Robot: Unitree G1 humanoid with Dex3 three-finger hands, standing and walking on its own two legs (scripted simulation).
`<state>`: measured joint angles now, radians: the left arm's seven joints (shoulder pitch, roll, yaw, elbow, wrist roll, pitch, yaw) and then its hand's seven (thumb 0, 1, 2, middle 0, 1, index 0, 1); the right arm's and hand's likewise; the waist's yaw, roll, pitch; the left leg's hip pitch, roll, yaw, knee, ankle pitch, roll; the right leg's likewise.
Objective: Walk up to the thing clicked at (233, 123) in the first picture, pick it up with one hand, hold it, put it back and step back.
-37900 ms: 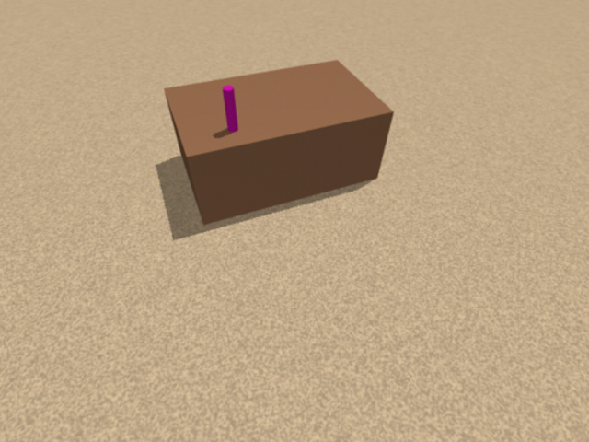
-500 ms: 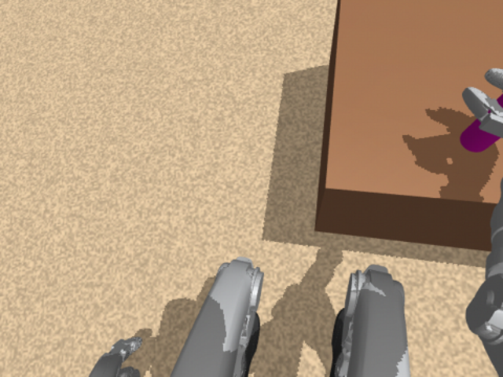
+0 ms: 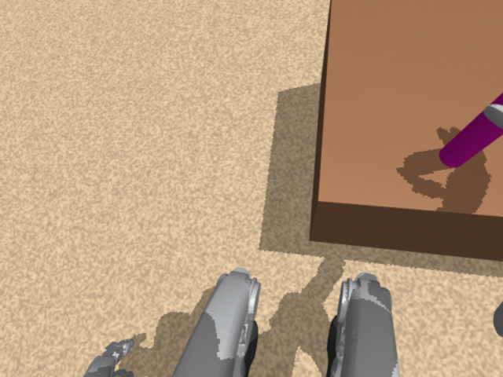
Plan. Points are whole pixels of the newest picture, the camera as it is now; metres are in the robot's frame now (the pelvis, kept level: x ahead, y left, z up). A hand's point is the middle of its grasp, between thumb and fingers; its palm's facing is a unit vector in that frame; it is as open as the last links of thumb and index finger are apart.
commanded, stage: rise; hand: right
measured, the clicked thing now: (484, 129) +0.51 -0.29 -0.04
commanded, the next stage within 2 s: rest in 0.06 s
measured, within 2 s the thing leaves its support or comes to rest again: neither
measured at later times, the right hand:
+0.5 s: hand out of the picture +0.47 -0.37 +0.08, palm faces +0.42 +0.87 -0.27, open 16.3 cm
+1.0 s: hand out of the picture +0.36 -0.30 +0.11, palm faces +0.27 +0.93 -0.24, open 15.9 cm
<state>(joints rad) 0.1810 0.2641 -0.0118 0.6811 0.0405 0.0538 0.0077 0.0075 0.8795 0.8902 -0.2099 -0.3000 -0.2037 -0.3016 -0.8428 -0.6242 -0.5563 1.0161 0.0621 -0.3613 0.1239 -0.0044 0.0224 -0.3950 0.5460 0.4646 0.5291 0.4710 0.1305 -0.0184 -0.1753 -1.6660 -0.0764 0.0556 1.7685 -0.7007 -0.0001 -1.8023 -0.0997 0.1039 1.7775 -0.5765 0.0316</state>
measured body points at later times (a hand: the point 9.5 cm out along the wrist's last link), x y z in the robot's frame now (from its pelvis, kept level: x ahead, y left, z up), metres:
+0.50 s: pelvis +0.02 -0.02 +0.11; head +0.19 -0.08 +0.53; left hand +0.08 +0.26 +0.01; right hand +0.44 -0.42 +0.10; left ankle +0.05 +0.12 -0.48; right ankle +0.08 -0.14 -0.48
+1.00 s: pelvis +0.05 -0.03 +0.17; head +0.15 -0.06 +0.61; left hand +0.16 +0.22 +0.06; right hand +0.35 -0.35 +0.12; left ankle +0.05 +0.12 -0.48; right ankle +0.08 -0.14 -0.48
